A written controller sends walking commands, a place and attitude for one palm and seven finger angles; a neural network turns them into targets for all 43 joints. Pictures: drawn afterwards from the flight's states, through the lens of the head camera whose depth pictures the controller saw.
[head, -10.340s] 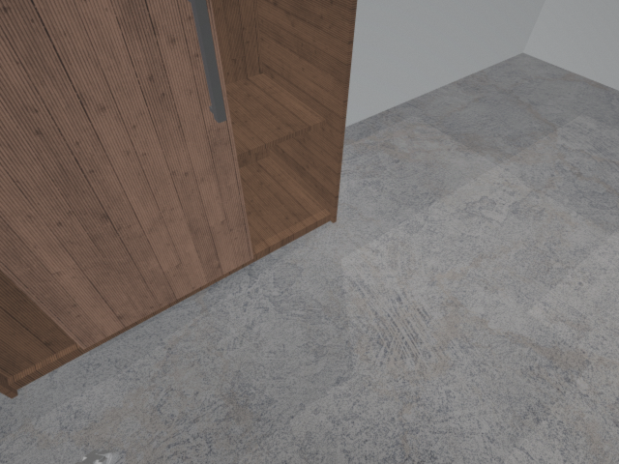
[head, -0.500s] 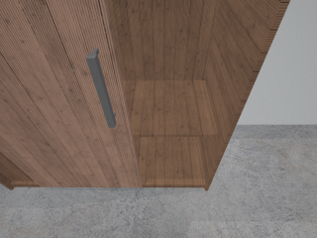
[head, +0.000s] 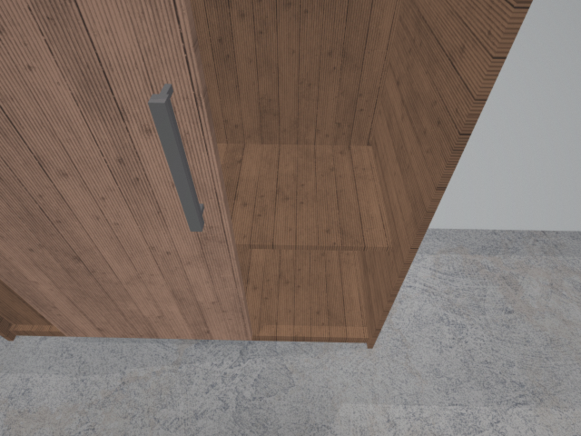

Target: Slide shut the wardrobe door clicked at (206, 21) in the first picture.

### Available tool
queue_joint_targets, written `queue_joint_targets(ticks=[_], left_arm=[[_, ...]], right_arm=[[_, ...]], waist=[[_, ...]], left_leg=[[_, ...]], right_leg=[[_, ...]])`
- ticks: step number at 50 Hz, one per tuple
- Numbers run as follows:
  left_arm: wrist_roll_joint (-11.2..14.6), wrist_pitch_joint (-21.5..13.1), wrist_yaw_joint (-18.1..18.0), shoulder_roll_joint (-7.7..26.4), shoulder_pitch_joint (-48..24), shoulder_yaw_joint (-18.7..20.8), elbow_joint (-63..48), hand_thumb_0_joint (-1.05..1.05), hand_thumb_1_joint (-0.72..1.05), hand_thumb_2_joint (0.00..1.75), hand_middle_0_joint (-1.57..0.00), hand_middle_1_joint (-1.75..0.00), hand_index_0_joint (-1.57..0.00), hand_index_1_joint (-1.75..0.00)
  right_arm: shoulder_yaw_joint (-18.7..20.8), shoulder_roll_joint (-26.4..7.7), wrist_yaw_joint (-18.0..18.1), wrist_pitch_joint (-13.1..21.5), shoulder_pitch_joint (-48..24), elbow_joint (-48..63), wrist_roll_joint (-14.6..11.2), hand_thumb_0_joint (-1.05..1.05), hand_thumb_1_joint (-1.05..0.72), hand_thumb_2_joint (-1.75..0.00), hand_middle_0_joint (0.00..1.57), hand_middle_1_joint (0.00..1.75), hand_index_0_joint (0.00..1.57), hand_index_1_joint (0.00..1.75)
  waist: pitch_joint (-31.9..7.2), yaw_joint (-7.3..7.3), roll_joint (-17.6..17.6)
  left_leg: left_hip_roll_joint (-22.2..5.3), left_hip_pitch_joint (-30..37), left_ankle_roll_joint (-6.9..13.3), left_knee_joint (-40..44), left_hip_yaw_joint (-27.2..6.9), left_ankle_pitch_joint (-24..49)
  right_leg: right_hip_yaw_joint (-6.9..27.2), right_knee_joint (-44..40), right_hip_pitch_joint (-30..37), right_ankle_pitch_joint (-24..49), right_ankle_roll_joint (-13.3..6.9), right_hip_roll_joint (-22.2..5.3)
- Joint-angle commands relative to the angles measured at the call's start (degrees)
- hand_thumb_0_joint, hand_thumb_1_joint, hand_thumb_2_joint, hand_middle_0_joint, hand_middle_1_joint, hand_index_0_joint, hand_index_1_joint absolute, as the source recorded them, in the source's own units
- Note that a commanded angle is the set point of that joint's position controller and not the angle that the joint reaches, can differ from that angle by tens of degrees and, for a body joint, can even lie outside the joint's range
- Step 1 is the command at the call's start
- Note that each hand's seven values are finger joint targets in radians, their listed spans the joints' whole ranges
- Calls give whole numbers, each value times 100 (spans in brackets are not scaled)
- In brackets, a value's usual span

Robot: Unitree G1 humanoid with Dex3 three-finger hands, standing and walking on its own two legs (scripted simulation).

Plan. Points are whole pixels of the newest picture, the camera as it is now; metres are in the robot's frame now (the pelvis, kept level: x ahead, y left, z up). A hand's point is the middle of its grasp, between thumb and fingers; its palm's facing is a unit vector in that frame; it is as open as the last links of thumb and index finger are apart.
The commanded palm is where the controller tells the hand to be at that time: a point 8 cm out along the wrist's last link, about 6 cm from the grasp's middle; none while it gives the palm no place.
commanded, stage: look again from close up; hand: left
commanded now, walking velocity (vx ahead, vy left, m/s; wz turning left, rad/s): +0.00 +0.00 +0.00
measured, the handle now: (184, 166) +0.51 +0.22 +0.09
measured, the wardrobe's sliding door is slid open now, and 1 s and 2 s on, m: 0.41 0.41 0.41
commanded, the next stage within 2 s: raise the hand with hooked fingers in 0.06 s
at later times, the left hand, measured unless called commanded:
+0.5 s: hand (187, 374) +0.20 +0.15 +0.00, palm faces +0.03 -1.00 +0.00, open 8.1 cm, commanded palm +0.13 +0.23 -0.03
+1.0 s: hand (132, 383) +0.18 +0.21 +0.02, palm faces +0.09 -0.99 -0.08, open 11.1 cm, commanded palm +0.14 +0.27 +0.03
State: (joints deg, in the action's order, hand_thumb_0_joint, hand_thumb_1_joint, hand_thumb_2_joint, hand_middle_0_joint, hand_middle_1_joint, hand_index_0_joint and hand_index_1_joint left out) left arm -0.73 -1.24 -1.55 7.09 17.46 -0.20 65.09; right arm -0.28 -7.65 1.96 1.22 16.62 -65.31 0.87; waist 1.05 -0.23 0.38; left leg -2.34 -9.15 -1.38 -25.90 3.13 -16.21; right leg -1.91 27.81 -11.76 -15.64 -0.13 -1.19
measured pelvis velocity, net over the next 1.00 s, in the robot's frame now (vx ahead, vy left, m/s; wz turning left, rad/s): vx -0.05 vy -0.01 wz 0.05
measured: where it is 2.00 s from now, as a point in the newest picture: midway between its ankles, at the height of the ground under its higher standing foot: outside the picture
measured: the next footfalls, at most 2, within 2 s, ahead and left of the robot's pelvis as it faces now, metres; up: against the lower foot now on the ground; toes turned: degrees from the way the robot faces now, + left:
none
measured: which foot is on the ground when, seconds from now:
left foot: down 0.00-1.00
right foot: down 0.00-1.00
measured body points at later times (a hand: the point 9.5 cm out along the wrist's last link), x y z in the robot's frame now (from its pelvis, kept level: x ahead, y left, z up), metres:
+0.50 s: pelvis -0.03 -0.01 -0.06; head +0.01 +0.00 +0.39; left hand +0.19 +0.21 +0.00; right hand +0.17 -0.28 -0.10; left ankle -0.03 +0.13 -0.74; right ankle -0.01 -0.12 -0.74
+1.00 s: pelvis -0.05 -0.01 -0.06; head +0.00 -0.01 +0.39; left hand +0.17 +0.27 +0.02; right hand +0.11 -0.23 -0.15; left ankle -0.03 +0.13 -0.74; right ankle -0.01 -0.12 -0.74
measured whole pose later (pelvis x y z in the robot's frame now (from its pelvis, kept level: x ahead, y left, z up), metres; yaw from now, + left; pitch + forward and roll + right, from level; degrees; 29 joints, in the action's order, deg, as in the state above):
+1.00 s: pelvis -0.05 -0.01 -0.06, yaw +3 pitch +8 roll -1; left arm 17.2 -12.7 13.9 15.7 19.4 14.2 -3.7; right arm -1.4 -11.7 5.0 18.8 15.2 -37.2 -1.3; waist -3.3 0.7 2.1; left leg -2.9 -38.6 -2.0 -55.4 -1.5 -25.2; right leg -5.2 53.9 -38.3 -24.1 -1.0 -1.7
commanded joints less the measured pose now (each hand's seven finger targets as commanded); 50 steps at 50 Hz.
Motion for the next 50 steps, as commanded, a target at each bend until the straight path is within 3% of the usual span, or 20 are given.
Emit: queue_joint_targets(ticks=[1, 7, 8, 9, 10, 11, 13, 15, 18, 20, 22, 23, 24, 27, 32, 35, 39, 43, 48, 50], left_arm=[[2, -44, -37, 568, 363, 106, -150, 0, 90, 90, -20, -30, -20, -30], [2, -54, -40, 540, 389, 119, -154, 0, 90, 90, -20, -30, -20, -30], [-14, -121, -38, 1493, 248, 20, -624, 0, 90, 90, -20, -30, -20, -30], [1203, -1116, -102, 1715, -3881, 408, -8797, 0, 88, 89, -20, -32, -20, -32], [886, -666, -380, 1443, -1397, 349, -7862, 0, 85, 88, -20, -33, -20, -33], [839, 96, -532, 157, 345, -154, -5894, 0, 83, 87, -21, -34, -21, -34], [999, -47, -439, -213, 169, -408, -6405, 0, 78, 85, -21, -37, -21, -37], [889, -735, -310, 505, 55, 214, -7165, 0, 74, 83, -21, -40, -21, -40], [1074, -1579, 276, 221, 1848, 564, -6359, 0, 67, 80, -22, -45, -22, -45], [1346, -2394, 882, 38, 2068, 640, -6259, 0, 62, 78, -22, -48, -22, -48], [1376, -3177, 1403, 493, 1995, 1164, -6307, 0, 57, 76, -22, -51, -22, -51], [1245, -3125, 1444, 819, 2271, 1521, -6234, 0, 55, 75, -22, -53, -22, -53], [1213, -2925, 1500, 775, 2152, 1315, -6642, 0, 53, 74, -23, -54, -23, -54], [1341, -2370, 1314, 1012, 1275, 1416, -7821, 0, 46, 71, -23, -58, -23, -58], [1474, -2760, 1172, 1084, -120, 1111, -9273, 0, 34, 66, -24, -66, -24, -66], [1553, -2743, 1470, 1077, -408, 948, -8720, 0, 27, 63, -25, -70, -25, -70], [1703, -1984, 1817, 1400, -235, 1298, -8118, 0, 18, 59, -25, -76, -25, -76], [1851, -1363, 1665, 1778, 87, 2044, -7873, 0, 8, 55, -26, -82, -26, -82], [1941, -1602, 1443, 1810, -60, 2216, -8175, 0, -3, 50, -27, -90, -27, -90], [1926, -1718, 1473, 1650, -116, 2010, -8045, 0, -8, 48, -27, -93, -27, -93]], right_arm=[[47, -455, 7, 60, 394, 120, -19, 0, -90, -90, 20, 30, 20, 30], [52, -438, 18, 72, 455, 116, -17, 0, -90, -90, 20, 30, 20, 30], [138, -1088, -70, -46, -198, 793, -17, 0, -90, -90, 20, 30, 20, 30], [157, -1648, 179, 992, -236, 2580, -277, 0, -90, -90, 20, 30, 20, 30], [107, -1372, 289, 1478, -274, 2319, -254, 0, -90, -90, 20, 30, 20, 30], [124, -1111, 318, 1632, -542, 2031, -360, 0, -90, -90, 20, 30, 20, 30], [267, -1242, 380, 1943, -461, 2310, -418, 0, -90, -90, 20, 30, 20, 30], [454, -1412, 280, 2248, -198, 2604, -148, 0, -90, -90, 20, 30, 20, 30], [616, -1205, -29, 2438, -457, 3052, -83, 0, -90, -90, 20, 30, 20, 30], [655, -1175, -233, 2387, -684, 3232, -56, 0, -90, -90, 20, 30, 20, 30], [735, -1207, -353, 2275, -831, 3454, -30, 0, -90, -90, 20, 30, 20, 30], [791, -1200, -390, 2151, -860, 3584, -68, 0, -90, -90, 20, 30, 20, 30], [790, -1266, -391, 2034, -954, 3832, -74, 0, -90, -90, 20, 30, 20, 30], [719, -1243, -224, 1825, -917, 4257, -138, 0, -90, -90, 20, 30, 20, 30], [517, -1244, 41, 1995, -700, 4104, -109, 0, -90, -90, 20, 30, 20, 30], [411, -1310, 168, 2166, -643, 3854, -183, 0, -90, -90, 20, 30, 20, 30], [285, -1346, 318, 2183, -723, 3863, -304, 0, -90, -90, 20, 30, 20, 30], [252, -1257, 400, 2097, -898, 3883, -299, 0, -90, -90, 20, 30, 20, 30], [242, -1248, 361, 2161, -846, 3818, -258, 0, -90, -90, 20, 30, 20, 30], [256, -1283, 329, 2211, -764, 3766, -259, 0, -90, -90, 20, 30, 20, 30]], waist=[[315, -13, -60], [249, -15, -102], [1025, 52, -483], [-1769, 813, 796], [-2128, 206, 1694], [-788, 272, 677], [281, 543, -711], [-935, 446, -736], [-1095, -185, -875], [-1112, -280, -1001], [-1374, -371, -507], [-1463, -552, -227], [-1480, -536, 89], [-1674, -281, -46], [-1756, 212, 461], [-1350, 392, 258], [-1476, 192, 149], [-1670, -122, -135], [-1565, -162, 3], [-1358, -33, -38]], left_leg=[[-326, -241, 256, 435, -332, 777], [-351, -196, 255, 413, -323, 960], [-131, -530, 252, 257, -450, 697], [167, 544, 445, 123, 134, 1399], [141, 851, 332, 170, 127, 1776], [-46, -164, 255, 167, -14, 1674], [90, -875, 358, -170, -284, 890], [262, -1062, 332, -814, -339, 770], [296, -1959, 173, -1494, -321, 911], [293, -2662, 71, -2111, -284, 833], [325, -3213, 25, -2682, -220, 706], [338, -3293, 60, -2712, -146, 709], [362, -3274, 91, -2671, -53, 507], [379, -3212, 201, -2772, -121, 47], [266, -2870, 260, -3060, -462, 108], [215, -3057, 238, -2996, -578, -492], [256, -3089, 223, -2669, -575, -910], [309, -2947, 197, -2351, -557, -700], [296, -2638, 161, -2048, -552, -253], [279, -2529, 162, -1951, -540, -243]], right_leg=[[443, -536, -87, 837, -180, -451], [393, -470, -3, 1101, -190, -457], [271, -600, -501, 600, -174, -187], [217, -458, -155, 1287, -56, 99], [107, 80, 192, 1147, -197, 77], [-200, 71, -283, 920, -139, 59], [-380, 29, -888, 707, 6, 86], [-343, 511, -1231, 432, 43, 46], [-237, 1306, -1362, 772, -38, -26], [-200, 2011, -1714, 1111, -64, -54], [-26, 2635, -1997, 1170, -137, -64], [52, 2703, -1922, 1085, -206, -43], [40, 2678, -1991, 810, -206, -27], [160, 2438, -2053, 151, -93, 24], [136, 2432, -2701, 45, -51, 134], [142, 2223, -2966, -695, -28, 177], [283, 1782, -2439, -1415, 6, 102], [322, 1477, -1788, -1486, 48, 48], [138, 1461, -1556, -849, 26, 76], [76, 1420, -1680, -700, 45, 97]])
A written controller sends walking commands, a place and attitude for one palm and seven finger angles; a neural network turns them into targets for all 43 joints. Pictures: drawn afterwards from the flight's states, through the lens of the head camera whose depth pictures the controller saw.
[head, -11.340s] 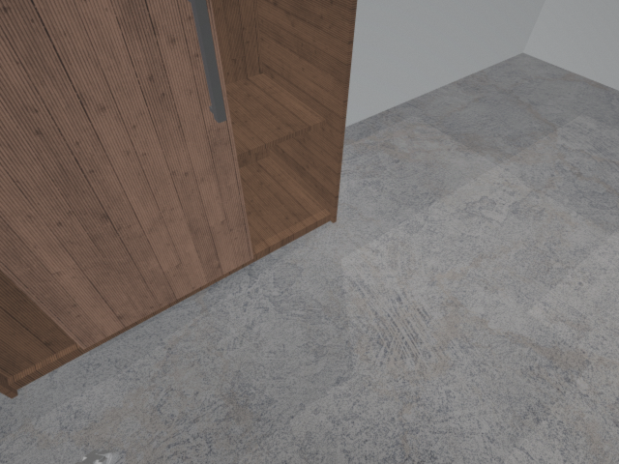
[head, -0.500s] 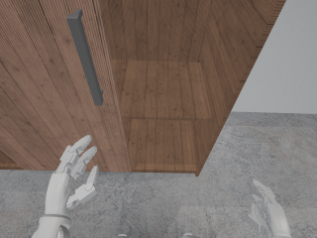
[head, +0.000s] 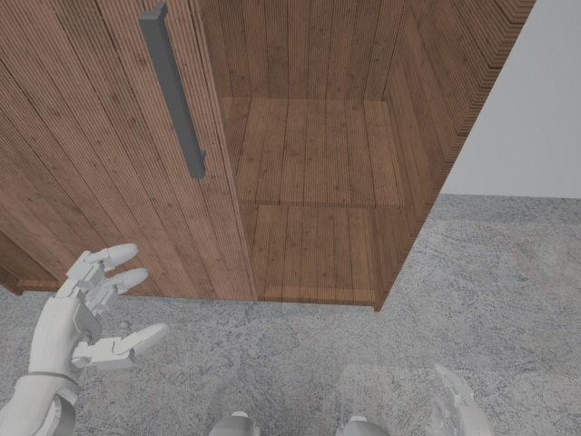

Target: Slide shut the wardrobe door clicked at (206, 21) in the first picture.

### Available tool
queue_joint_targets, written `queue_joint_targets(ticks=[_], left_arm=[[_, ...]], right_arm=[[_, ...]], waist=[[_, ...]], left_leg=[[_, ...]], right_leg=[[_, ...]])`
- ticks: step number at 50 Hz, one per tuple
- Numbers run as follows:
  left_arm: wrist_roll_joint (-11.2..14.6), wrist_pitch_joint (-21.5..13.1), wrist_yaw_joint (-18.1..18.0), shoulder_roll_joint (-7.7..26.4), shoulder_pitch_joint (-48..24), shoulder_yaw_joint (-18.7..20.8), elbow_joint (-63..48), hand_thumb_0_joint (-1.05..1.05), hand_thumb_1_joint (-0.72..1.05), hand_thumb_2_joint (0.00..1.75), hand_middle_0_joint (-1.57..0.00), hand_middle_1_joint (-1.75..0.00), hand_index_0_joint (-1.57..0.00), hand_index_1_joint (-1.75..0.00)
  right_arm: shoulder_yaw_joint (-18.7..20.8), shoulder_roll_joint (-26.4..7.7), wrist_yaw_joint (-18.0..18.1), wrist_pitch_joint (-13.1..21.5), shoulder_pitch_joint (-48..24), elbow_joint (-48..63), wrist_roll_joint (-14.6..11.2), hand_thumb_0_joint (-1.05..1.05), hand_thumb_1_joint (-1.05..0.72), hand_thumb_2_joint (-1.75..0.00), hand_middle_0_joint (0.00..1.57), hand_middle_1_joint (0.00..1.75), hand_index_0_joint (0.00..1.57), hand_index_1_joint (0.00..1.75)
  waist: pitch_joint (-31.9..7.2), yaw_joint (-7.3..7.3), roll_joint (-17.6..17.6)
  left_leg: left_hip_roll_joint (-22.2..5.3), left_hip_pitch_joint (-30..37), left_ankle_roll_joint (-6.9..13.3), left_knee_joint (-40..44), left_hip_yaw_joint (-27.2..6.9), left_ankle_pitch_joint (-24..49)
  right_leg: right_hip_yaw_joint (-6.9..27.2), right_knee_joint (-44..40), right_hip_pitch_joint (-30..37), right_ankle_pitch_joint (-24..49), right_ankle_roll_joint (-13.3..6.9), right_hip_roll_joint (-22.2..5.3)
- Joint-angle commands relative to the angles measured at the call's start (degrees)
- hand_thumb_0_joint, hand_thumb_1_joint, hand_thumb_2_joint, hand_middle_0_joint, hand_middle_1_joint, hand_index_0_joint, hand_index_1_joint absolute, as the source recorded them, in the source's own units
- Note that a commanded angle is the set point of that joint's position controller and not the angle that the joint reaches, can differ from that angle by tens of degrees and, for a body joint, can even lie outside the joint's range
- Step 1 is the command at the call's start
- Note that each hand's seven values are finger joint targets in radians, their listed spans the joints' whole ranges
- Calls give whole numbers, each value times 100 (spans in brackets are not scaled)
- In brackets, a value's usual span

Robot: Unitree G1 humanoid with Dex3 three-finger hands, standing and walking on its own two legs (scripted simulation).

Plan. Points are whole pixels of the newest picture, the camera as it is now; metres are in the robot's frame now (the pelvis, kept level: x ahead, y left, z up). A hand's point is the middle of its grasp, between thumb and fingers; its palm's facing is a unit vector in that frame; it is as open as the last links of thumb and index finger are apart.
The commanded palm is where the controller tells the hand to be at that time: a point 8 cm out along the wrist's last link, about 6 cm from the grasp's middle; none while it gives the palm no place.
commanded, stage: raise the hand with hooked fingers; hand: left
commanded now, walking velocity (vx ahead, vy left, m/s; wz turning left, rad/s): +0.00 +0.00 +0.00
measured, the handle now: (182, 102) +0.56 +0.20 +0.14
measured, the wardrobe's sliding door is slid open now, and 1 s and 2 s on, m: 0.41 0.41 0.41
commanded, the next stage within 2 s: move the hooked fingers beside the handle in 1.26 s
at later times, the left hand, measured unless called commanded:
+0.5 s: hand (66, 270) +0.27 +0.26 +0.13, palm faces +0.07 -0.99 -0.08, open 13.7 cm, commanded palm +0.25 +0.31 +0.14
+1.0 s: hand (48, 231) +0.30 +0.28 +0.16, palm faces +0.06 -1.00 -0.04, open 14.0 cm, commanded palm +0.27 +0.33 +0.17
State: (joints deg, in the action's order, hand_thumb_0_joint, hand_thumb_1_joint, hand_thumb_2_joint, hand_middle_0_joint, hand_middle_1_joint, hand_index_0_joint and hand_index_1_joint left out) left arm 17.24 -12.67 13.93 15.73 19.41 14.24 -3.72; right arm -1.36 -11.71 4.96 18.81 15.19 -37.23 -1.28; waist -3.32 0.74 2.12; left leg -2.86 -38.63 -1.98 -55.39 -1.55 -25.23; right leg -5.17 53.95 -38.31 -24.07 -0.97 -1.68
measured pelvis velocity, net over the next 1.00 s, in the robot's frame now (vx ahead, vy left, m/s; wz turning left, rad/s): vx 0.03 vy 0.01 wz -0.01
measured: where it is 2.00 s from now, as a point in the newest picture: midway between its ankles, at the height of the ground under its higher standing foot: outside the picture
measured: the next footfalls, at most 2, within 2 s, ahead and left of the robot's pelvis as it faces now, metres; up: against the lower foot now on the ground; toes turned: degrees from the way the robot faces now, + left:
none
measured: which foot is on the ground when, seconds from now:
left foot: down 0.00-1.00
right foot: down 0.00-1.00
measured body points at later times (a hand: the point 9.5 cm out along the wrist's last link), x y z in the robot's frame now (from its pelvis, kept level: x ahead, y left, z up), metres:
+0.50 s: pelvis +0.03 +0.01 +0.03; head +0.05 +0.01 +0.48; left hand +0.26 +0.31 +0.14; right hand +0.22 -0.22 -0.03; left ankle +0.03 +0.14 -0.68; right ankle +0.03 -0.11 -0.68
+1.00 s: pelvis +0.03 +0.01 +0.05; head +0.04 +0.01 +0.50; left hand +0.30 +0.33 +0.16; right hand +0.20 -0.24 -0.03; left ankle +0.03 +0.14 -0.68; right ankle +0.03 -0.11 -0.68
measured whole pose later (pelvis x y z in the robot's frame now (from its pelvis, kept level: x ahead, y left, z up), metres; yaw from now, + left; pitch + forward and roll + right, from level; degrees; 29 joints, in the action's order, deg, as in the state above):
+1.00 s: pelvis +0.03 +0.01 +0.05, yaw +0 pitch +2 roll -1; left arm 20.3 -2.0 24.9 23.9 0.3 24.8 11.8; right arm -1.8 -16.1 6.1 16.9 14.0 -37.6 -3.0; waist -1.0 -1.3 1.7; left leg -2.5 -18.4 -1.0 -35.6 -0.1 -18.9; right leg -4.4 33.2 -17.9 -16.9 0.1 -1.2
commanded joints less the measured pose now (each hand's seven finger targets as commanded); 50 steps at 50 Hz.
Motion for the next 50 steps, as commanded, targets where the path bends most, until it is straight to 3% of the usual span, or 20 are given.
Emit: queue_joint_targets(ticks=[1, 3, 8, 12, 18, 21, 24, 25, 29, 32, 34, 38, 41, 42, 45, 50], left_arm=[[133, -625, -42, 817, -344, 606, -1078, 0, -10, 47, -27, -94, -27, -94], [140, -647, 43, 880, -362, 610, -983, 0, -15, 45, -27, -98, -27, -98], [158, -578, 136, 1169, -595, 803, -1059, 0, -27, 40, -28, -105, -28, -105], [219, -522, 174, 1274, -882, 925, -1076, 0, -36, 36, -29, -111, -29, -111], [277, -247, 415, 1493, -1288, 1076, -792, 0, -50, 30, -30, -120, -30, -120], [380, -15, 618, 1562, -1606, 1159, -452, 0, -50, 30, -30, -120, -30, -120], [435, 199, 782, 1675, -2108, 1209, -232, 0, -50, 30, -30, -120, -30, -120], [442, 236, 808, 1705, -2218, 1259, -178, 0, -50, 30, -30, -120, -30, -120], [426, 340, 928, 1938, -2677, 1359, -164, 0, -50, 30, -30, -120, -30, -120], [451, 399, 1012, 2061, -2829, 1491, 49, 0, -50, 30, -30, -120, -30, -120], [439, 456, 1039, 2199, -3023, 1561, 52, 0, -50, 30, -30, -120, -30, -120], [451, 633, 1089, 2399, -3273, 1736, 360, 0, -50, 30, -30, -120, -30, -120], [499, 794, 1205, 2007, -2935, 1402, 739, 0, -50, 30, -30, -120, -30, -120], [492, 792, 1218, 2062, -3034, 1423, 547, 0, -50, 30, -30, -120, -30, -120], [464, 789, 1149, 2230, -3075, 1585, 420, 0, -50, 30, -30, -120, -30, -120], [417, 587, 983, 2339, -3253, 1747, 205, 0, -50, 30, -30, -120, -30, -120]], right_arm=[[379, -911, 23, 471, -574, 905, -49, 0, -90, -90, 20, 30, 20, 30], [391, -970, 19, 501, -541, 907, -66, 0, -90, -90, 20, 30, 20, 30], [405, -1088, 40, 529, -486, 866, -100, 0, -90, -90, 20, 30, 20, 30], [368, -1097, 47, 508, -448, 831, -99, 0, -90, -90, 20, 30, 20, 30], [303, -1142, 60, 409, -458, 806, -105, 0, -90, -90, 20, 30, 20, 30], [272, -1152, 95, 334, -538, 800, -139, 0, -90, -90, 20, 30, 20, 30], [214, -1140, 139, 272, -621, 779, -157, 0, -90, -90, 20, 30, 20, 30], [215, -1139, 155, 263, -635, 779, -160, 0, -90, -90, 20, 30, 20, 30], [194, -1141, 187, 240, -659, 770, -156, 0, -90, -90, 20, 30, 20, 30], [183, -1154, 196, 214, -689, 755, -160, 0, -90, -90, 20, 30, 20, 30], [164, -1144, 199, 214, -699, 756, -171, 0, -90, -90, 20, 30, 20, 30], [165, -1180, 213, 179, -681, 753, -184, 0, -90, -90, 20, 30, 20, 30], [180, -1166, 180, 148, -662, 788, -242, 0, -90, -90, 20, 30, 20, 30], [201, -1187, 167, 145, -679, 828, -241, 0, -90, -90, 20, 30, 20, 30], [219, -1193, 147, 142, -670, 877, -216, 0, -90, -90, 20, 30, 20, 30], [224, -1171, 157, 159, -662, 862, -179, 0, -90, -90, 20, 30, 20, 30]], waist=[[-916, -127, -224], [-805, -132, -248], [-850, -142, 78], [-913, -161, 244], [-883, -169, 339], [-760, -162, 4], [-696, -173, 178], [-706, -165, 48], [-945, -196, 230], [-913, -218, 83], [-957, -272, 343], [-892, -292, 103], [-631, -269, 13], [-807, -288, 145], [-913, -305, 71], [-901, -280, 166]], left_leg=[[326, 477, 219, 1052, -70, 697], [336, 530, 230, 1147, -60, 681], [337, 934, 242, 1400, -48, 894], [337, 1277, 216, 1576, -43, 1340], [349, 1660, 220, 1774, -8, 1863], [342, 1699, 222, 1906, -3, 1815], [348, 1808, 222, 2027, 18, 1745], [339, 1874, 226, 2060, 3, 1801], [338, 2130, 228, 2141, 28, 2027], [341, 2183, 226, 2241, 15, 2086], [340, 2270, 217, 2304, 27, 2219], [348, 2294, 237, 2408, 35, 2194], [355, 2175, 229, 2470, 65, 2011], [361, 2254, 220, 2473, 52, 2075], [361, 2272, 230, 2462, 54, 2092], [362, 2254, 226, 2477, 80, 1953]], right_leg=[[364, -1197, 1008, 240, 123, 156], [359, -1280, 1076, 236, 115, 176], [229, -1365, 1298, 600, 97, 219], [134, -1438, 1585, 1188, 80, 246], [88, -1663, 1980, 1824, 68, 294], [105, -1816, 2096, 1904, 97, 298], [134, -1985, 2175, 1843, 84, 287], [113, -2013, 2223, 1907, 85, 299], [136, -2095, 2439, 2161, 74, 297], [122, -2173, 2544, 2260, 76, 304], [110, -2203, 2650, 2357, 46, 300], [111, -2330, 2720, 2345, 56, 324], [119, -2397, 2605, 2232, 71, 304], [121, -2373, 2673, 2287, 63, 298], [142, -2368, 2709, 2270, 58, 300], [173, -2391, 2678, 2073, 58, 308]])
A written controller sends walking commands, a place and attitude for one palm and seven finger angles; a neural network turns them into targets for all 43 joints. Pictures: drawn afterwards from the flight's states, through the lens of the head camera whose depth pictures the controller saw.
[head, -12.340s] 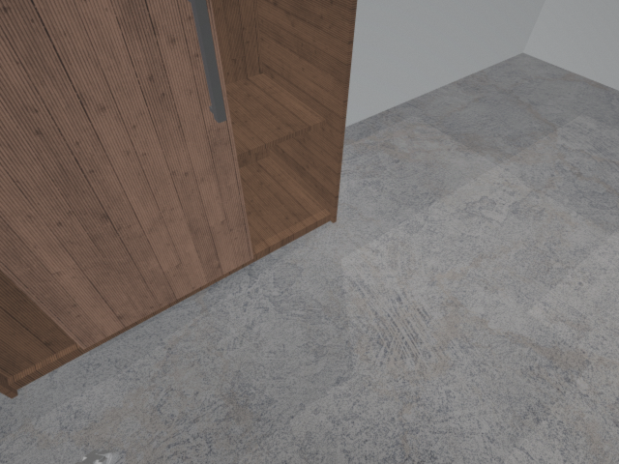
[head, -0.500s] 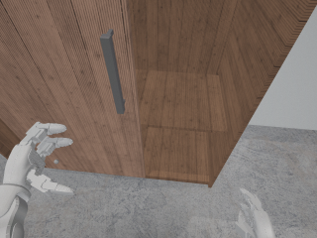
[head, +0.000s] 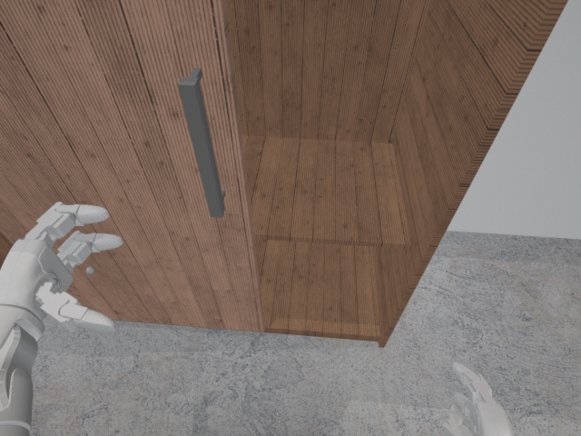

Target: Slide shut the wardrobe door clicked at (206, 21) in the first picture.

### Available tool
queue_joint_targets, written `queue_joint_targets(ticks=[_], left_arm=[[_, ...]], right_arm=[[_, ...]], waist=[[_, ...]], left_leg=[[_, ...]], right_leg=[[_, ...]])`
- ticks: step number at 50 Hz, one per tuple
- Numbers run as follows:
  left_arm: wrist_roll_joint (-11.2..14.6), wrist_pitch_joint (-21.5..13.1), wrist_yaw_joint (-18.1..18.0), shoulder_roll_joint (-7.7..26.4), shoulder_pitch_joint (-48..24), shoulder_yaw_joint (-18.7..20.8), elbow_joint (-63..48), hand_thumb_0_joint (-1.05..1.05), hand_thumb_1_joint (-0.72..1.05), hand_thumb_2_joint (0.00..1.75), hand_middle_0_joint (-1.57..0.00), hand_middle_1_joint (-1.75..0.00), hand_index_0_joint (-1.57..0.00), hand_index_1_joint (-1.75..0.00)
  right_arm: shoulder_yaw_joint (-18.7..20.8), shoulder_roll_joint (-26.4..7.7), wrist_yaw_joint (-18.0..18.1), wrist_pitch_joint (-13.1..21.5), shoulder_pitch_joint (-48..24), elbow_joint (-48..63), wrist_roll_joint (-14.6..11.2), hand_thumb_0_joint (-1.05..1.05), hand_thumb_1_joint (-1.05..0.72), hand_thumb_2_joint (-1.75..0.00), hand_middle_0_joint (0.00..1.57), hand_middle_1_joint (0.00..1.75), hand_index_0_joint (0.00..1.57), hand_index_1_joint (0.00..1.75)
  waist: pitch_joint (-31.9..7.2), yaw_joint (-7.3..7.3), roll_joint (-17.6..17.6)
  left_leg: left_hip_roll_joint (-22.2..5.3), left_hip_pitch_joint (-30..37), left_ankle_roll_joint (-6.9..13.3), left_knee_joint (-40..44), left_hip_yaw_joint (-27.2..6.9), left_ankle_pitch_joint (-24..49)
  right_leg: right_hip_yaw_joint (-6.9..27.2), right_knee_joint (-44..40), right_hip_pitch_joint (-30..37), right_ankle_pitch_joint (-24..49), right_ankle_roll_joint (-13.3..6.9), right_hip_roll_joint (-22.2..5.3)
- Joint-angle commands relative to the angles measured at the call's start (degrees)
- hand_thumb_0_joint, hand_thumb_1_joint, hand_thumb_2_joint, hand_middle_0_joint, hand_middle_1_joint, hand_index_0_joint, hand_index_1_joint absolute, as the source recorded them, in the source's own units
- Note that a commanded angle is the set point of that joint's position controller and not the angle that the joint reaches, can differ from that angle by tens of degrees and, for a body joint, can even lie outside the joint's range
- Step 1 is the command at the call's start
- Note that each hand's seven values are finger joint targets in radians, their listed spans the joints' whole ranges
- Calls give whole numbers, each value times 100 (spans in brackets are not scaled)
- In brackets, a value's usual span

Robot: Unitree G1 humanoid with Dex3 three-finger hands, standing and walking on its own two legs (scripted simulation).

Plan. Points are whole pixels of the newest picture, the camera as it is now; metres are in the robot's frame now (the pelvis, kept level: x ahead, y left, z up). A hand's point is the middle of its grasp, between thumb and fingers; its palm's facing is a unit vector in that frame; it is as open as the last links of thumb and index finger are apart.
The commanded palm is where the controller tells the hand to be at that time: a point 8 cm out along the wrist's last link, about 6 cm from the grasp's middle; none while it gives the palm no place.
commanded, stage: raise the hand with hooked fingers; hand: left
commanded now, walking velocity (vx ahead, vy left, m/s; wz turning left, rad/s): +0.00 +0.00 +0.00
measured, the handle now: (208, 151) +0.53 +0.19 +0.10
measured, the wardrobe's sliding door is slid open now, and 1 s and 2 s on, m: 0.41 0.41 0.41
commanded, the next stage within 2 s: move the hooked fingers beside the handle in 0.26 s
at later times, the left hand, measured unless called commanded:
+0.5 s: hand (88, 272) +0.27 +0.27 +0.12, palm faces +0.09 -1.00 -0.04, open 14.0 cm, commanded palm +0.25 +0.32 +0.12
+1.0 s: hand (120, 225) +0.35 +0.27 +0.11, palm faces +0.07 -1.00 -0.02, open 14.0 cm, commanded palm +0.32 +0.31 +0.11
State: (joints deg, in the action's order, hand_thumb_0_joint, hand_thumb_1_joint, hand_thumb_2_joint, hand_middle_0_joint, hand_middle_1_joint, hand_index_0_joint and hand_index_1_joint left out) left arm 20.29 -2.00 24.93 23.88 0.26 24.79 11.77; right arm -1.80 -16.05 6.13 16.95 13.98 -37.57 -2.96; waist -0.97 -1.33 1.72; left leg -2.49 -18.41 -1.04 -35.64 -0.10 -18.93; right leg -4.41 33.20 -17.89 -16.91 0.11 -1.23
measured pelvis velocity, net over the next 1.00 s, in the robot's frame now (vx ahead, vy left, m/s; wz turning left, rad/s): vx -0.01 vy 0.00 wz -0.01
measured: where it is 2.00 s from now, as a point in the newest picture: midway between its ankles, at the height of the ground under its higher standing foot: outside the picture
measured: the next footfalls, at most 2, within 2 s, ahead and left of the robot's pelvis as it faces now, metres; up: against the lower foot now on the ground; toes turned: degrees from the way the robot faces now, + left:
none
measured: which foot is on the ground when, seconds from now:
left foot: down 0.00-1.00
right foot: down 0.00-1.00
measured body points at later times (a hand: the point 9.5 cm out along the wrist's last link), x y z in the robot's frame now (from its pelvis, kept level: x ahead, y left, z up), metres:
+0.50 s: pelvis -0.01 +0.00 +0.00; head +0.00 -0.01 +0.45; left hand +0.26 +0.32 +0.12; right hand +0.17 -0.24 -0.07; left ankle +0.00 +0.13 -0.73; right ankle +0.00 -0.12 -0.73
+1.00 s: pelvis -0.01 +0.00 +0.00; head +0.02 +0.00 +0.45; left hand +0.34 +0.32 +0.12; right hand +0.12 -0.26 -0.09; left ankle +0.00 +0.13 -0.73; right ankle +0.00 -0.12 -0.73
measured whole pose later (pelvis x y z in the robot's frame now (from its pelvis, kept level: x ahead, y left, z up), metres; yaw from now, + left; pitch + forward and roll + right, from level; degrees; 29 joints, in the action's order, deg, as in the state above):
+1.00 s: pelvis -0.01 +0.00 +0.00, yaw -1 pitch +4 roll -1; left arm 15.6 -4.9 22.2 25.6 -16.9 24.4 29.5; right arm -1.3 -16.2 5.7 13.5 16.7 -38.4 -2.9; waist -1.8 1.1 1.2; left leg -2.7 -22.3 -0.9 -37.4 0.4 -19.2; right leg -3.7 34.8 -22.0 -16.8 0.1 -1.0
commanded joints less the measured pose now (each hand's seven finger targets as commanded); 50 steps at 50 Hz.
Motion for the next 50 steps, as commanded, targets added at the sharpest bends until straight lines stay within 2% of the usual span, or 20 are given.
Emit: queue_joint_targets(ticks=[1, 9, 15, 18, 20, 23, 26, 28, 29, 30, 34, 36, 37, 38, 40, 41, 43, 45, 49, 50], left_arm=[[101, -519, -125, 1481, -1322, 647, -1384, 0, -50, 30, -30, -120, -30, -120], [59, -492, -116, 1453, -1332, 546, -1366, 0, -50, 30, -30, -120, -30, -120], [111, -365, -64, 1371, -1287, 501, -1051, 0, -50, 30, -30, -120, -30, -120], [97, -421, -56, 1434, -1424, 525, -1209, 0, -50, 30, -30, -120, -30, -120], [74, -461, -78, 1298, -1829, 333, -1162, 0, -50, 30, -30, -120, -30, -120], [3, -533, -128, 1309, -2166, 258, -1016, 0, -50, 30, -30, -120, -30, -120], [-103, -501, -172, 1487, -2592, 295, -401, 0, -50, 30, -30, -120, -30, -120], [-155, -533, -172, 1641, -2846, 365, -311, 0, -50, 30, -30, -120, -30, -120], [-169, -540, -159, 1534, -2993, 217, -288, 0, -50, 30, -30, -120, -30, -120], [-184, -547, -171, 1602, -3073, 271, -92, 0, -50, 30, -30, -120, -30, -120], [-208, -626, -163, 1733, -3161, 381, 127, 0, -50, 30, -30, -120, -30, -120], [-206, -589, -146, 1707, -3077, 378, 379, 0, -50, 30, -30, -120, -30, -120], [-213, -585, -130, 1681, -3140, 340, 337, 0, -50, 30, -30, -120, -30, -120], [-230, -577, -161, 1841, -3096, 498, 449, 0, -50, 30, -30, -120, -30, -120], [-249, -564, -176, 1723, -3070, 408, 405, 0, -50, 30, -30, -120, -30, -120], [-246, -554, -178, 1614, -3113, 307, 391, 0, -50, 30, -30, -120, -30, -120], [-275, -548, -232, 1902, -3167, 563, 545, 0, -50, 30, -30, -120, -30, -120], [-309, -597, -246, 1794, -3581, 398, 558, 0, -50, 30, -30, -120, -30, -120], [-376, -772, -296, 1803, -3904, 322, 323, 0, -50, 30, -30, -120, -30, -120], [-362, -775, -293, 1596, -3838, 178, 407, 0, -50, 30, -30, -120, -30, -120]], right_arm=[[269, -730, 44, 354, -541, 887, -13, 0, -90, -90, 20, 30, 20, 30], [231, -721, 74, 410, -559, 860, -25, 0, -90, -90, 20, 30, 20, 30], [220, -726, 96, 403, -569, 854, -39, 0, -90, -90, 20, 30, 20, 30], [229, -736, 103, 419, -592, 862, -27, 0, -90, -90, 20, 30, 20, 30], [206, -701, 116, 420, -588, 820, -40, 0, -90, -90, 20, 30, 20, 30], [212, -727, 141, 428, -549, 749, -33, 0, -90, -90, 20, 30, 20, 30], [206, -752, 175, 378, -505, 658, -47, 0, -90, -90, 20, 30, 20, 30], [206, -765, 171, 347, -515, 644, -35, 0, -90, -90, 20, 30, 20, 30], [191, -728, 162, 340, -526, 694, -46, 0, -90, -90, 20, 30, 20, 30], [196, -738, 168, 320, -498, 665, -52, 0, -90, -90, 20, 30, 20, 30], [228, -757, 114, 276, -406, 716, -36, 0, -90, -90, 20, 30, 20, 30], [238, -771, 86, 222, -339, 714, -48, 0, -90, -90, 20, 30, 20, 30], [248, -779, 68, 200, -321, 745, -43, 0, -90, -90, 20, 30, 20, 30], [262, -809, 52, 171, -284, 736, -37, 0, -90, -90, 20, 30, 20, 30], [279, -794, 15, 126, -257, 799, -44, 0, -90, -90, 20, 30, 20, 30], [279, -792, 2, 109, -246, 825, -43, 0, -90, -90, 20, 30, 20, 30], [311, -860, 2, 38, -151, 766, -21, 0, -90, -90, 20, 30, 20, 30], [312, -841, 0, -19, -124, 744, -35, 0, -90, -90, 20, 30, 20, 30], [354, -832, -5, -74, -36, 716, -18, 0, -90, -90, 20, 30, 20, 30], [352, -814, -10, -89, -20, 717, -17, 0, -90, -90, 20, 30, 20, 30]], waist=[[-1175, -72, 321], [-1004, -62, 452], [-856, -41, 44], [-1008, -44, 176], [-879, 70, 234], [-931, 99, 225], [-795, 152, 62], [-981, 117, 240], [-1081, 136, 221], [-1038, 151, 237], [-1412, 76, 204], [-1326, 100, 110], [-1412, 88, 206], [-1426, 65, 107], [-1478, 54, 206], [-1468, 79, 214], [-1476, 103, 5], [-1388, 211, 74], [-1721, 235, 381], [-1711, 249, 334]], left_leg=[[325, 281, 126, 505, -62, 1344], [325, 255, 120, 581, -76, 1135], [328, 131, 132, 587, -86, 928], [344, 218, 138, 523, -58, 994], [335, 211, 128, 550, -80, 891], [342, 243, 135, 526, -76, 823], [333, 63, 127, 562, -108, 588], [350, 86, 128, 511, -80, 641], [350, 89, 131, 517, -83, 638], [339, 64, 124, 512, -86, 628], [340, 73, 128, 446, -84, 910], [339, 13, 131, 417, -66, 1010], [348, 12, 124, 408, -51, 1029], [337, -39, 129, 371, -45, 1083], [338, -12, 123, 379, -44, 1198], [339, -4, 124, 375, -33, 1218], [320, -86, 140, 304, -25, 1296], [307, -95, 129, 332, -37, 1180], [290, 174, 125, 282, -60, 1460], [299, 212, 128, 278, -52, 1503]], right_leg=[[93, -311, 638, 1371, -59, 270], [87, -394, 619, 1167, -69, 274], [123, -462, 540, 989, -34, 264], [160, -437, 599, 1038, -46, 267], [150, -481, 446, 936, -32, 267], [170, -493, 399, 847, -43, 273], [194, -539, 296, 565, -36, 239], [245, -518, 389, 600, -61, 213], [263, -506, 407, 610, -52, 195], [253, -502, 376, 616, -58, 202], [259, -359, 558, 996, -72, 204], [229, -306, 513, 1190, -68, 215], [236, -279, 503, 1227, -64, 208], [241, -253, 562, 1270, -76, 218], [221, -197, 547, 1434, -78, 215], [216, -191, 503, 1459, -75, 223], [229, -161, 512, 1548, -71, 237], [234, -184, 361, 1424, -63, 237], [224, -128, 377, 1636, -91, 270], [212, -129, 353, 1672, -86, 277]])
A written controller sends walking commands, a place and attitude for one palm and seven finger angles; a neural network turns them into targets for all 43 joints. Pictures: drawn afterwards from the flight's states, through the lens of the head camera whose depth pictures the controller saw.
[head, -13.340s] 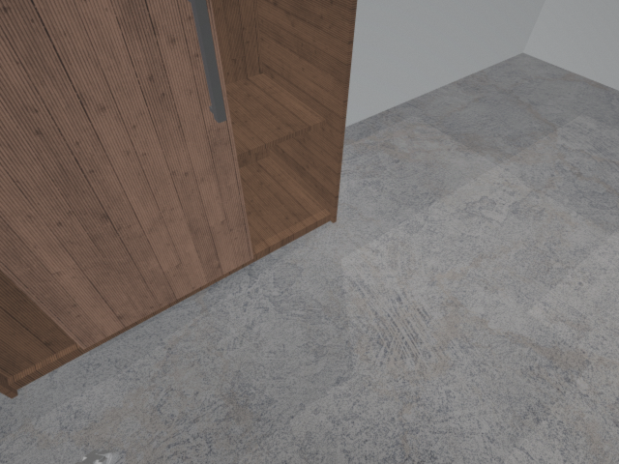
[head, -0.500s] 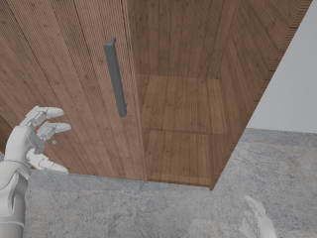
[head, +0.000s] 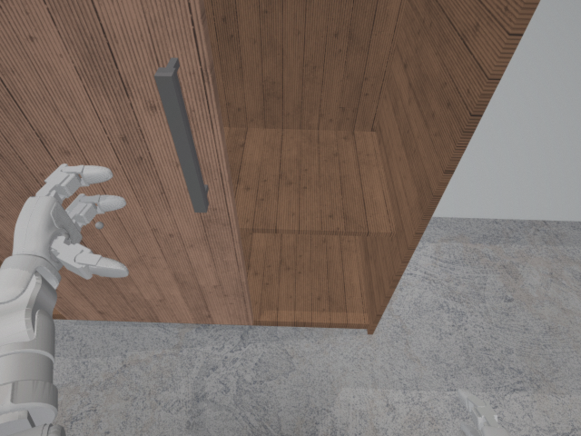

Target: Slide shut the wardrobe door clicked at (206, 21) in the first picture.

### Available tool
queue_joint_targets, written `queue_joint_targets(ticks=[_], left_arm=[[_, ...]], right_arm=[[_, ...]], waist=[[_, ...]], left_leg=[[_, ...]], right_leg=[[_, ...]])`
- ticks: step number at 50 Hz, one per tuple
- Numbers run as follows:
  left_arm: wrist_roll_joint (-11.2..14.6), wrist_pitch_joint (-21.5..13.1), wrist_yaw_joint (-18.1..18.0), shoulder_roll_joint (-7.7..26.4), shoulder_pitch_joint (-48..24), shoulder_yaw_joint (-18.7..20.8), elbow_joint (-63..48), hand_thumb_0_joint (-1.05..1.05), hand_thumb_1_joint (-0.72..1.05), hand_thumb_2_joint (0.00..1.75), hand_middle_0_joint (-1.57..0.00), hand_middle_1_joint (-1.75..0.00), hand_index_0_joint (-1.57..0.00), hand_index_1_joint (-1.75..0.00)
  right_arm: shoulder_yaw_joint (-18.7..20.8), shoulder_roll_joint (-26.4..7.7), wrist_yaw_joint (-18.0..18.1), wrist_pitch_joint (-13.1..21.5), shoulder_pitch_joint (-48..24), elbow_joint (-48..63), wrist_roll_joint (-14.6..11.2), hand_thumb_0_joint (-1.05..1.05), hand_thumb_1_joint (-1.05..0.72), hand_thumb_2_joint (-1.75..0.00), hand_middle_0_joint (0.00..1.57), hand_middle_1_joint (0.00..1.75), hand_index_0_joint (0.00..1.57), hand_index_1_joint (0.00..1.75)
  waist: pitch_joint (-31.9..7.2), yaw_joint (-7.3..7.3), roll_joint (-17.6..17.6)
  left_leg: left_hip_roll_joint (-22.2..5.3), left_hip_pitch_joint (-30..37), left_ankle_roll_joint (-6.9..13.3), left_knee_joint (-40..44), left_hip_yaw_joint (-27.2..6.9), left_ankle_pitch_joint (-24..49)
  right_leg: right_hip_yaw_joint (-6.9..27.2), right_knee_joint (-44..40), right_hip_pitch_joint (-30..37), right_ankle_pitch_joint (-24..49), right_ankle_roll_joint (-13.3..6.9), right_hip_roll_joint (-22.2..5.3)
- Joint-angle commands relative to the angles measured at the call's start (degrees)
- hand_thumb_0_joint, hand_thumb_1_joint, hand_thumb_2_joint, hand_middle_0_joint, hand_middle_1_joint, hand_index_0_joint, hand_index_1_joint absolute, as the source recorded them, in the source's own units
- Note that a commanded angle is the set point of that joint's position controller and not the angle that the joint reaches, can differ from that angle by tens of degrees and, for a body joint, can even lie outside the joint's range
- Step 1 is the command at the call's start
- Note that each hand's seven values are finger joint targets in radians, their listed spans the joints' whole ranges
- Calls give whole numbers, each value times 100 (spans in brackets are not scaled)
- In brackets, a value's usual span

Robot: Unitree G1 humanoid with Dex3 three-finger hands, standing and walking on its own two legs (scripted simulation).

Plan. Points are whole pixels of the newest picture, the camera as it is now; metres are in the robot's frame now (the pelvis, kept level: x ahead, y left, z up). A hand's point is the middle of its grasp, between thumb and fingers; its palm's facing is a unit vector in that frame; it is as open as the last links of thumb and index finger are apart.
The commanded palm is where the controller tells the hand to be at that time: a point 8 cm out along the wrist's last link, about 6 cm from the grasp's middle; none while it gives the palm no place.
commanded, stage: move the hooked fingers beside the handle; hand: left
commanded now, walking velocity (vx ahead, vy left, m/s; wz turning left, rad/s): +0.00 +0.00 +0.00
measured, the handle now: (189, 144) +0.54 +0.20 +0.10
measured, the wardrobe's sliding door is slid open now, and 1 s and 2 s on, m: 0.41 0.41 0.41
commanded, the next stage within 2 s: feel for the door with the fingertips in 1.76 s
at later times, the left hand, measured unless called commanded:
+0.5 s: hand (121, 190) +0.41 +0.26 +0.12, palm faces +0.05 -1.00 -0.01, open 14.0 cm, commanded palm +0.39 +0.31 +0.11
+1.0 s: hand (144, 159) +0.48 +0.25 +0.12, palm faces +0.04 -1.00 -0.01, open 14.0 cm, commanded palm +0.46 +0.30 +0.11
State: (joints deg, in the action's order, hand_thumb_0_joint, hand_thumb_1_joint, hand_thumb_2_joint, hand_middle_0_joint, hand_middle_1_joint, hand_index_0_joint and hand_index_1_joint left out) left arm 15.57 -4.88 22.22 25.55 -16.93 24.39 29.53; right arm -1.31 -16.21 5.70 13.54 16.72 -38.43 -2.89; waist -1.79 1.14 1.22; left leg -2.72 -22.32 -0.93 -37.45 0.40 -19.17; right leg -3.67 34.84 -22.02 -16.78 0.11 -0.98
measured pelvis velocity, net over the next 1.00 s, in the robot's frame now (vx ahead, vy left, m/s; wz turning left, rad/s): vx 0.00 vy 0.01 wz -0.03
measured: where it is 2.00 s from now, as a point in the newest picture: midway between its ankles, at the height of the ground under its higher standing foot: outside the picture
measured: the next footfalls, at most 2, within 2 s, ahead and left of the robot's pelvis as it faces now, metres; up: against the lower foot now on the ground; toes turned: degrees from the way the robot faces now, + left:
none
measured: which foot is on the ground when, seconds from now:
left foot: down 0.00-1.00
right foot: down 0.00-1.00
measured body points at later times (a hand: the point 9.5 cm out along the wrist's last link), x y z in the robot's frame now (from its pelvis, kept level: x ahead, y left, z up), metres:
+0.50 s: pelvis +0.00 +0.01 -0.01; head +0.04 +0.02 +0.44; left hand +0.40 +0.32 +0.12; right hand +0.10 -0.26 -0.10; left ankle +0.00 +0.13 -0.73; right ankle +0.01 -0.12 -0.73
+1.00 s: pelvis +0.00 +0.01 -0.01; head +0.08 +0.02 +0.43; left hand +0.47 +0.30 +0.12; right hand +0.01 -0.27 -0.12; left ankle +0.00 +0.13 -0.73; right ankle +0.01 -0.12 -0.73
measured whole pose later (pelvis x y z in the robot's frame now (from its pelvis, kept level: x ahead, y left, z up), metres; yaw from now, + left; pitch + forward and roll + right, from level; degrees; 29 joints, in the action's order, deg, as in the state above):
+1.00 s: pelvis +0.00 +0.01 -0.01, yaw -2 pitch +13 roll -2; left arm 7.1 -12.4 20.1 35.0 -48.0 25.4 63.4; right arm -1.2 -16.1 3.3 5.7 22.4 -40.2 -1.4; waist -3.8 7.4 0.4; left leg -3.5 -35.6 -0.3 -43.8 1.1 -21.1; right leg -2.6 39.4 -35.0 -17.1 0.7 -0.3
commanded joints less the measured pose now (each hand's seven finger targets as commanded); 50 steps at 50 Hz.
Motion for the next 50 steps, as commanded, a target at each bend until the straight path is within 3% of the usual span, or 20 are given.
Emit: queue_joint_targets(ticks=[1, 3, 5, 6, 7, 12, 15, 18, 20, 24, 27, 29, 31, 33, 35, 40, 44, 46, 49, 50], left_arm=[[114, -480, -36, 1548, -2024, 355, -1219, 0, -50, 30, -30, -120, -30, -120], [76, -462, -45, 1726, -2073, 466, -1030, 0, -50, 30, -30, -120, -30, -120], [62, -391, -35, 1517, -2122, 270, -799, 0, -50, 30, -30, -120, -30, -120], [39, -408, -52, 1661, -2365, 353, -756, 0, -50, 30, -30, -120, -30, -120], [22, -412, -47, 1545, -2443, 208, -764, 0, -50, 30, -30, -120, -30, -120], [-88, -544, -143, 1499, -3214, 18, -415, 0, -50, 30, -30, -120, -30, -120], [-177, -602, -181, 1744, -3588, 122, 29, 0, -50, 30, -30, -120, -30, -120], [-235, -703, -159, 2036, -3522, 352, 327, 0, -50, 30, -30, -120, -30, -120], [-261, -734, -126, 1806, -3845, 73, 526, 0, -50, 30, -30, -120, -30, -120], [-314, -821, -143, 2014, -4226, 140, 740, 0, -50, 30, -30, -120, -30, -120], [-374, -887, -156, 1905, -4640, -35, 966, 0, -50, 30, -30, -120, -30, -120], [-399, -945, -181, 2131, -4647, 147, 1011, 0, -50, 30, -30, -120, -30, -120], [-410, -939, -182, 2015, -4805, 39, 1327, 0, -50, 30, -30, -120, -30, -120], [-480, -990, -201, 2396, -4836, 316, 1447, 0, -50, 30, -30, -120, -30, -120], [-524, -1013, -191, 2148, -4998, 53, 1473, 0, -50, 30, -30, -120, -30, -120], [-537, -1118, -197, 2341, -5210, 203, 1585, 0, -50, 30, -30, -120, -30, -120], [-661, -1093, -225, 2632, -5389, 341, 1962, 0, -50, 30, -30, -120, -30, -120], [-713, -1085, -226, 2485, -5590, 160, 2126, 0, -50, 30, -30, -120, -30, -120], [-760, -1164, -237, 2879, -5585, 450, 2246, 0, -50, 30, -30, -120, -30, -120], [-770, -1175, -209, 2717, -5610, 295, 2264, 0, -50, 30, -30, -120, -30, -120]], right_arm=[[319, -822, 32, 230, -261, 769, -26, 0, -90, -90, 20, 30, 20, 30], [310, -862, 31, 167, -238, 723, -13, 0, -90, -90, 20, 30, 20, 30], [294, -824, 19, 115, -263, 755, -40, 0, -90, -90, 20, 30, 20, 30], [301, -854, 25, 91, -220, 720, -38, 0, -90, -90, 20, 30, 20, 30], [301, -836, 21, 71, -234, 754, -46, 0, -90, -90, 20, 30, 20, 30], [299, -845, 12, -9, -106, 672, -26, 0, -90, -90, 20, 30, 20, 30], [299, -886, 11, -81, 2, 582, -5, 0, -90, -90, 20, 30, 20, 30], [310, -913, -25, -147, 100, 587, 22, 0, -90, -90, 20, 30, 20, 30], [301, -884, -44, -183, 127, 578, -1, 0, -90, -90, 20, 30, 20, 30], [316, -931, -76, -250, 271, 555, 19, 0, -90, -90, 20, 30, 20, 30], [331, -946, -85, -297, 394, 487, 23, 0, -90, -90, 20, 30, 20, 30], [352, -966, -104, -314, 492, 476, 48, 0, -90, -90, 20, 30, 20, 30], [343, -958, -112, -346, 554, 418, 43, 0, -90, -90, 20, 30, 20, 30], [355, -1009, -114, -397, 646, 392, 66, 0, -90, -90, 20, 30, 20, 30], [341, -956, -140, -416, 674, 414, 64, 0, -90, -90, 20, 30, 20, 30], [388, -1000, -159, -487, 863, 346, 87, 0, -90, -90, 20, 30, 20, 30], [388, -1043, -167, -574, 989, 288, 107, 0, -90, -90, 20, 30, 20, 30], [367, -1021, -178, -608, 1029, 269, 106, 0, -90, -90, 20, 30, 20, 30], [387, -1061, -177, -659, 1123, 280, 134, 0, -90, -90, 20, 30, 20, 30], [370, -1034, -185, -673, 1104, 302, 124, 0, -90, -90, 20, 30, 20, 30]], waist=[[-1589, -20, 289], [-1560, -27, 203], [-1369, 10, 251], [-1392, 40, 176], [-1451, 34, 351], [-1540, 180, 270], [-1608, 235, 177], [-1846, 116, 251], [-1715, 231, 277], [-1872, 263, 358], [-1887, 362, 428], [-2135, 311, 366], [-1918, 403, 243], [-2113, 327, 358], [-2096, 395, 543], [-2408, 442, 489], [-2301, 464, 441], [-2140, 577, 440], [-2427, 525, 340], [-2351, 559, 442]], left_leg=[[309, 551, 115, 454, -106, 1523], [318, 445, 128, 433, -91, 1513], [319, 339, 118, 472, -69, 1308], [303, 324, 107, 483, -112, 1287], [312, 372, 105, 474, -92, 1273], [298, 407, 104, 413, -152, 1229], [290, 282, 116, 340, -147, 1203], [290, 228, 108, 270, -148, 1362], [272, 204, 104, 251, -149, 1307], [269, 171, 105, 194, -186, 1333], [251, 185, 92, 172, -215, 1219], [240, 216, 94, 131, -239, 1383], [236, 68, 112, 99, -212, 1265], [242, 13, 115, 48, -198, 1396], [228, 89, 101, 26, -194, 1460], [198, 130, 106, -83, -184, 1717], [197, -144, 124, -122, -155, 1585], [189, -233, 132, -141, -149, 1503], [186, -341, 152, -221, -149, 1519], [189, -332, 146, -230, -129, 1485]], right_leg=[[128, -289, 763, 1673, -86, 252], [147, -271, 813, 1708, -91, 244], [146, -300, 672, 1524, -79, 224], [121, -297, 633, 1474, -88, 229], [138, -293, 604, 1428, -95, 233], [122, -275, 408, 1321, -98, 249], [155, -225, 374, 1338, -93, 232], [168, -126, 482, 1474, -122, 243], [154, -124, 299, 1440, -109, 239], [153, -72, 199, 1411, -115, 256], [135, -44, -19, 1250, -118, 266], [138, 2, 73, 1374, -120, 274], [145, -11, -64, 1310, -98, 282], [171, 61, 29, 1434, -120, 286], [165, 73, -101, 1459, -110, 284], [181, 143, -93, 1695, -90, 309], [209, 167, -146, 1647, -80, 297], [197, 160, -277, 1588, -74, 303], [258, 219, -139, 1655, -67, 300], [254, 224, -203, 1643, -69, 302]])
